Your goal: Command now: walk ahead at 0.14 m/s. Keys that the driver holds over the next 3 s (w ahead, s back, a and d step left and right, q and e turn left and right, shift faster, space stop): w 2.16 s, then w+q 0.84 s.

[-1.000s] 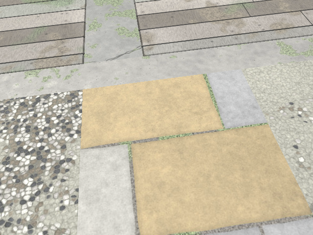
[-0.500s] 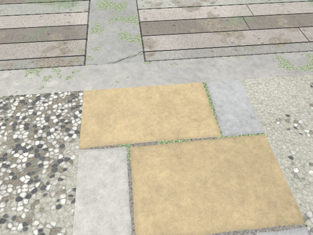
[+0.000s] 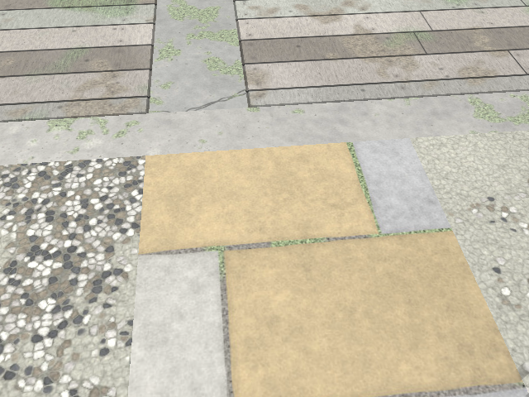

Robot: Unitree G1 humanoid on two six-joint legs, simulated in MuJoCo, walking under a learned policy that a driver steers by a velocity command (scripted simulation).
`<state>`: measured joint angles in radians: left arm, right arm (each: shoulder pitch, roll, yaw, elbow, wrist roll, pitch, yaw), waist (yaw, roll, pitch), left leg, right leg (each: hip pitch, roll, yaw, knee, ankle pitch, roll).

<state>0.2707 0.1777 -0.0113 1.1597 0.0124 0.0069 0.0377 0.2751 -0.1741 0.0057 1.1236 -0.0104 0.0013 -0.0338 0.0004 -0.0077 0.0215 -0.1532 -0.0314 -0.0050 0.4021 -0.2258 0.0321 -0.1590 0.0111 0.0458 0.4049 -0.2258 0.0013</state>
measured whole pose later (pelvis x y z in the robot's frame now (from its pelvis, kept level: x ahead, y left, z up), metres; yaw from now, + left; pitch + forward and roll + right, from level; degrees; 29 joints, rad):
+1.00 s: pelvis +0.43 +0.00 +0.00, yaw +0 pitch +0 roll +1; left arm 0.11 0.20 0.04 0.95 0.03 -0.04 -0.03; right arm 0.46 -0.16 -0.03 1.09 -0.01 -0.10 0.00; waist -0.04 -0.03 0.04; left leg 0.00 -0.10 0.10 0.22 -0.22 0.11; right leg -0.65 -0.11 -0.02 0.85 -0.06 -0.04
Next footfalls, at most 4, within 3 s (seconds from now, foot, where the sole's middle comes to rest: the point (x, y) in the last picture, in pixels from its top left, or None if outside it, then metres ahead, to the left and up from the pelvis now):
0.66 left None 0.41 0.05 -0.78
1.20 right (309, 326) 0.73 -0.10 -0.78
1.76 left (248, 238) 1.03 0.08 -0.78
2.32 right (299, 171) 1.34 -0.10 -0.78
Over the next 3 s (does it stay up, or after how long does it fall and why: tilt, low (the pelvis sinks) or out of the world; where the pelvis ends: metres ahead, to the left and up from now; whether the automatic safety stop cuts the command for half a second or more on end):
stays up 1.50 0.08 -0.01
